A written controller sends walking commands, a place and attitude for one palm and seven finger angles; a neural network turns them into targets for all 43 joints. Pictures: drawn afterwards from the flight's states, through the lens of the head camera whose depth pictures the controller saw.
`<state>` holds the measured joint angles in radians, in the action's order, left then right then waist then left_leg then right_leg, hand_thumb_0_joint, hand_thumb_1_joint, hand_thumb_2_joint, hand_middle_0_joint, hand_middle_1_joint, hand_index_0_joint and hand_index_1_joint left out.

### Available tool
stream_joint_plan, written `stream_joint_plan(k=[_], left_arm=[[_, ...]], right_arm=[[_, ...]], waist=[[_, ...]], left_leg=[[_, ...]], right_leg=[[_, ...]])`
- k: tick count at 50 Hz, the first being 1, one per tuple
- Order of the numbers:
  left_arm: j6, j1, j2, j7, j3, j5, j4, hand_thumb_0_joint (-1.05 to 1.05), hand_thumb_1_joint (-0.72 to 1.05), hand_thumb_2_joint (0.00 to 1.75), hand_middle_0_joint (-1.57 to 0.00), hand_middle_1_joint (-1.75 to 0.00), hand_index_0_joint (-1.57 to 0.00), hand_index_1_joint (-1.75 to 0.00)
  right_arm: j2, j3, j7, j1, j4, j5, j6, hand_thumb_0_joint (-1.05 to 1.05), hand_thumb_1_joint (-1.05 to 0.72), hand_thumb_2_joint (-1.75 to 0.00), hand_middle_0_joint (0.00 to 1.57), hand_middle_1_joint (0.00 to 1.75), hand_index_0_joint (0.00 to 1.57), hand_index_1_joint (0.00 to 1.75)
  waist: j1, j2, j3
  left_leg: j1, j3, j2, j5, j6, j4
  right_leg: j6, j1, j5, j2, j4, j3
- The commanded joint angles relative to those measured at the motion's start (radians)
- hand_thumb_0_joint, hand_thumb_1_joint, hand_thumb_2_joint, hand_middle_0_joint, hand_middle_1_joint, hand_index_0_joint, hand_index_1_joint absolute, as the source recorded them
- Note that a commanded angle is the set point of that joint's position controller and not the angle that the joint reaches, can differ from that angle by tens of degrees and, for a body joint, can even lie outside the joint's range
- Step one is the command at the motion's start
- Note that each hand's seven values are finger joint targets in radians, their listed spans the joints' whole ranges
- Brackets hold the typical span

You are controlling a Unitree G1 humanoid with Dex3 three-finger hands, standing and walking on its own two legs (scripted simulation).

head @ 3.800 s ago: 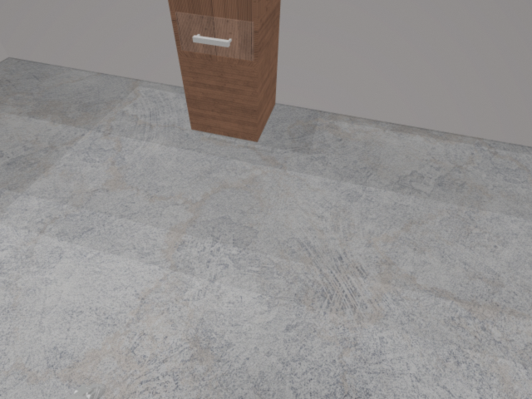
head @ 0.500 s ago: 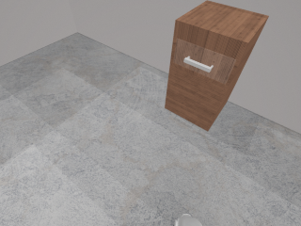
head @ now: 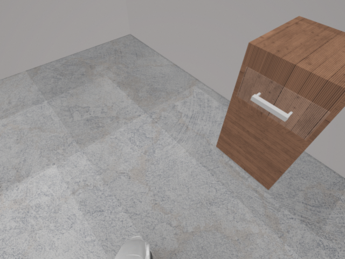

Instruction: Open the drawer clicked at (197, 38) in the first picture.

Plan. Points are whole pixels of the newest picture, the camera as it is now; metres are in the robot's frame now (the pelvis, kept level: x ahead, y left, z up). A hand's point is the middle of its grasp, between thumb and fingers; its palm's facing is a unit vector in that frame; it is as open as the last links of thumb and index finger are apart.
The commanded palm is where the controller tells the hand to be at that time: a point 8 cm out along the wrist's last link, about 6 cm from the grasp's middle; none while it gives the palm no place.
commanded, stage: turn to face it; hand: left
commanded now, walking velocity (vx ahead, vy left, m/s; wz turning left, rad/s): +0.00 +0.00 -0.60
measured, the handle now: (271, 105) +0.78 -0.41 -0.18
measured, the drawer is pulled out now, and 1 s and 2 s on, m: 0.00 0.00 0.00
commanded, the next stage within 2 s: take the last steps up to it in 1.26 s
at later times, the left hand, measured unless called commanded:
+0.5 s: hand (109, 245) +0.18 +0.19 -0.17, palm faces -0.10 -0.96 -0.28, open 7.3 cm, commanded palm none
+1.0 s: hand (119, 203) +0.29 +0.18 -0.17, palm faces -0.42 -0.88 -0.22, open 7.3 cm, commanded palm none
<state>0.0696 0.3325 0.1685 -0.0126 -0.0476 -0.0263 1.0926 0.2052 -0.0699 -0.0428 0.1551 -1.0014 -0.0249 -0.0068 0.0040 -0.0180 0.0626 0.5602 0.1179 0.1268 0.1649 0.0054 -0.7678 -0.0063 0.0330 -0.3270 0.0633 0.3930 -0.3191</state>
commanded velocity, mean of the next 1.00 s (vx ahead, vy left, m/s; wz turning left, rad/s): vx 0.00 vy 0.00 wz -0.58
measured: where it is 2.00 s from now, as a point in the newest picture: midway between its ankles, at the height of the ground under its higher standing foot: outside the picture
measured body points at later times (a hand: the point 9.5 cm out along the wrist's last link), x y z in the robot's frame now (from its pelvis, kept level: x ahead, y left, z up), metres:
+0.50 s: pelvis +0.09 +0.00 -0.02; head +0.10 -0.04 +0.43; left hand +0.18 +0.24 -0.15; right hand +0.15 -0.25 -0.18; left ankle +0.14 +0.12 -0.73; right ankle +0.11 -0.11 -0.74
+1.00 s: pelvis +0.11 +0.04 +0.00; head +0.15 +0.04 +0.45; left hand +0.32 +0.23 -0.15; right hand +0.06 -0.23 -0.12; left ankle +0.15 +0.13 -0.74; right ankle +0.07 -0.09 -0.69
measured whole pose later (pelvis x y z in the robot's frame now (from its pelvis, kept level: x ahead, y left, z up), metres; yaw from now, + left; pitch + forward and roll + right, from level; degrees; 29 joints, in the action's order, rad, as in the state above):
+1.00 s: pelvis +0.11 +0.04 +0.00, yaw -29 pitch +0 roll -1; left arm -0.08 0.15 0.28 0.02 -0.10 -0.02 0.92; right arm 0.21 -0.03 0.02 0.19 -0.89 -0.02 -0.03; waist 0.00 0.06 0.06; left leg 0.25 0.11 0.05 0.29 -0.02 -0.53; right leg -0.04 0.48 -0.41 -0.06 0.92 0.06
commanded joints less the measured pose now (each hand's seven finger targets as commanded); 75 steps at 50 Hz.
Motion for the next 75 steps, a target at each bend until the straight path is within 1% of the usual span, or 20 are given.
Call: stream_joint_plan(k=[1,3,4,6,9,22,24,26,30,38,43,44,46,51,62,64,66,67,71,75], left_arm=[[0.007,0.069,0.156,-0.013,-0.015,-0.001,-0.032,0.0,0.9,0.9,-0.2,-0.3,-0.2,-0.3],[-0.004,0.091,0.128,-0.013,-0.002,0.015,-0.032,0.0,0.9,0.9,-0.2,-0.3,-0.2,-0.3],[-0.012,0.155,0.066,-0.01,0.01,0.031,-0.039,0.0,0.9,0.9,-0.2,-0.3,-0.2,-0.3],[-0.028,0.089,0.059,-0.023,0.015,0.03,-0.053,0.0,0.9,0.9,-0.2,-0.3,-0.2,-0.3],[-0.06,0.037,0.057,-0.005,-0.002,0.014,-0.036,0.0,0.9,0.9,-0.2,-0.3,-0.2,-0.3],[-0.093,0.055,0.073,0.016,-0.052,-0.001,-0.162,0.0,0.9,0.9,-0.2,-0.3,-0.2,-0.3],[-0.072,0.075,0.257,-0.002,-0.075,-0.003,-0.184,0.0,0.9,0.9,-0.2,-0.3,-0.2,-0.3],[-0.076,0.004,0.256,-0.016,-0.081,0.001,-0.206,0.0,0.9,0.9,-0.2,-0.3,-0.2,-0.3],[-0.073,-0.124,0.207,-0.01,-0.066,0.005,-0.241,0.0,0.9,0.9,-0.2,-0.3,-0.2,-0.3],[-0.09,-0.102,0.263,0.003,-0.077,0.004,-0.226,0.0,0.9,0.9,-0.2,-0.3,-0.2,-0.3],[-0.111,-0.203,0.269,0.008,-0.076,0.011,-0.257,0.0,0.9,0.9,-0.2,-0.3,-0.2,-0.3],[-0.115,-0.227,0.244,0.012,-0.069,0.017,-0.269,0.0,0.9,0.9,-0.2,-0.3,-0.2,-0.3],[-0.116,-0.207,0.17,0.029,-0.056,0.016,-0.312,0.0,0.9,0.9,-0.2,-0.3,-0.2,-0.3],[-0.13,-0.178,0.17,0.048,-0.065,0.003,-0.251,0.0,0.9,0.9,-0.2,-0.3,-0.2,-0.3],[-0.108,-0.255,0.113,0.033,-0.027,0.012,-0.26,0.0,0.9,0.9,-0.2,-0.3,-0.2,-0.3],[-0.094,-0.172,0.14,0.027,-0.032,0.009,-0.226,0.0,0.9,0.9,-0.2,-0.3,-0.2,-0.3],[-0.072,-0.051,0.303,0.0,-0.062,0.0,-0.183,0.0,0.9,0.9,-0.2,-0.3,-0.2,-0.3],[-0.079,-0.011,0.297,-0.007,-0.058,0.015,-0.174,0.0,0.9,0.9,-0.2,-0.3,-0.2,-0.3],[-0.076,-0.162,0.198,-0.012,-0.039,0.011,-0.194,0.0,0.9,0.9,-0.2,-0.3,-0.2,-0.3],[-0.055,-0.134,0.201,-0.001,-0.041,0.003,-0.166,0.0,0.9,0.9,-0.2,-0.3,-0.2,-0.3]], right_arm=[[0.003,0.019,0.005,0.014,0.06,-0.002,0.034,0.0,-0.9,-0.9,0.2,0.3,0.2,0.3],[0.105,0.002,0.029,0.243,-0.011,-0.014,0.048,0.0,-0.9,-0.9,0.2,0.3,0.2,0.3],[0.218,-0.017,0.046,0.31,-0.026,-0.009,0.051,0.0,-0.9,-0.9,0.2,0.3,0.2,0.3],[0.227,-0.005,0.068,0.236,-0.013,0.008,0.056,0.0,-0.9,-0.9,0.2,0.3,0.2,0.3],[0.117,0.022,0.068,0.041,0.03,0.003,0.052,0.0,-0.9,-0.9,0.2,0.3,0.2,0.3],[0.136,-0.035,0.055,-0.063,0.095,0.0,-0.005,0.0,-0.9,-0.9,0.2,0.3,0.2,0.3],[0.03,-0.006,0.046,-0.083,0.167,0.008,-0.016,0.0,-0.9,-0.9,0.2,0.3,0.2,0.3],[0.069,-0.013,0.055,-0.121,0.179,0.01,-0.025,0.0,-0.9,-0.9,0.2,0.3,0.2,0.3],[0.09,-0.014,0.054,-0.026,0.13,0.004,-0.021,0.0,-0.9,-0.9,0.2,0.3,0.2,0.3],[0.106,-0.001,0.068,-0.043,0.16,0.015,-0.018,0.0,-0.9,-0.9,0.2,0.3,0.2,0.3],[0.114,0.001,0.078,0.093,0.139,0.022,-0.005,0.0,-0.9,-0.9,0.2,0.3,0.2,0.3],[0.141,-0.002,0.082,0.141,0.129,0.02,0.003,0.0,-0.9,-0.9,0.2,0.3,0.2,0.3],[0.286,-0.022,0.08,0.111,0.177,0.004,0.003,0.0,-0.9,-0.9,0.2,0.3,0.2,0.3],[0.175,0.002,0.084,-0.002,0.192,-0.001,0.017,0.0,-0.9,-0.9,0.2,0.3,0.2,0.3],[0.208,-0.032,0.067,0.163,0.082,-0.002,0.006,0.0,-0.9,-0.9,0.2,0.3,0.2,0.3],[0.199,-0.031,0.063,0.154,0.079,0.008,0.004,0.0,-0.9,-0.9,0.2,0.3,0.2,0.3],[0.073,0.002,0.055,0.112,0.129,0.017,0.001,0.0,-0.9,-0.9,0.2,0.3,0.2,0.3],[0.085,0.007,0.073,0.04,0.141,0.017,-0.017,0.0,-0.9,-0.9,0.2,0.3,0.2,0.3],[0.096,0.003,0.062,0.095,0.066,0.002,-0.025,0.0,-0.9,-0.9,0.2,0.3,0.2,0.3],[0.084,0.0,0.044,0.082,0.058,-0.005,-0.011,0.0,-0.9,-0.9,0.2,0.3,0.2,0.3]], waist=[[-0.01,0.117,0.0],[-0.094,-0.033,-0.188],[-0.093,-0.282,-0.308],[-0.075,-0.184,-0.288],[-0.017,-0.122,-0.065],[0.052,-0.021,-0.074],[0.087,0.387,-0.049],[0.068,0.284,-0.056],[0.006,0.142,-0.127],[0.041,0.153,-0.135],[-0.023,0.161,-0.138],[-0.051,0.1,-0.142],[-0.033,-0.301,-0.087],[0.014,-0.122,-0.044],[-0.054,-0.209,-0.111],[-0.012,-0.143,-0.143],[0.043,0.272,-0.181],[0.077,0.199,-0.169],[-0.007,0.178,-0.1],[0.001,0.16,-0.036]], left_leg=[[-0.181,0.022,-0.054,0.029,-0.03,0.146],[-0.614,-0.04,0.016,-0.374,-0.063,0.269],[-0.82,-0.333,0.292,-0.774,-0.191,0.279],[-0.682,-0.314,0.377,-0.722,-0.231,0.357],[-0.355,-0.109,0.267,-0.415,-0.152,0.441],[-0.215,0.091,0.22,0.158,-0.041,0.225],[0.071,0.064,-0.017,0.483,0.066,-0.272],[0.076,-0.092,-0.01,0.38,0.052,-0.415],[-0.016,-0.092,-0.012,0.21,0.077,-0.318],[-0.093,-0.09,-0.067,0.272,0.079,-0.06],[-0.359,-0.069,-0.099,0.134,0.052,0.275],[-0.47,-0.095,-0.054,0.097,0.035,0.388],[-0.457,-0.48,0.342,0.134,-0.124,0.58],[-0.399,-0.147,0.171,-0.19,-0.117,0.477],[-0.541,-0.048,0.209,-0.517,-0.117,0.324],[-0.453,-0.001,0.174,-0.397,-0.051,0.221],[-0.005,0.09,0.005,0.408,0.062,-0.113],[-0.011,-0.054,-0.002,0.48,0.059,-0.224],[-0.015,-0.077,-0.002,0.276,0.076,-0.34],[-0.043,-0.047,-0.012,0.233,0.071,-0.222]], right_leg=[[0.079,0.022,0.705,0.278,0.021,0.119],[0.005,0.181,0.526,0.156,0.374,0.067],[-0.033,0.399,-0.156,0.019,0.651,0.081],[-0.016,0.452,-0.314,0.022,0.862,0.267],[-0.026,0.403,-0.177,0.071,0.784,0.289],[-0.023,0.169,0.104,-0.005,0.174,0.194],[0.161,0.132,0.378,0.354,-0.136,0.748],[0.212,0.194,0.209,0.315,-0.148,0.755],[0.162,0.146,0.347,0.185,-0.067,0.542],[0.199,0.085,0.43,0.169,-0.041,0.648],[0.126,0.256,0.318,0.103,0.016,0.675],[0.08,0.346,0.218,0.046,0.069,0.626],[-0.027,0.576,-0.23,-0.128,0.489,0.357],[-0.064,0.548,-0.066,-0.048,0.797,0.342],[-0.032,0.329,-0.088,-0.051,0.249,0.221],[-0.015,0.135,0.155,-0.047,0.008,0.217],[0.137,-0.195,0.81,0.331,-0.011,0.606],[0.213,-0.094,0.901,0.349,0.013,0.578],[0.174,0.043,0.454,0.196,-0.067,0.464],[0.182,0.115,0.068,0.183,-0.162,0.501]])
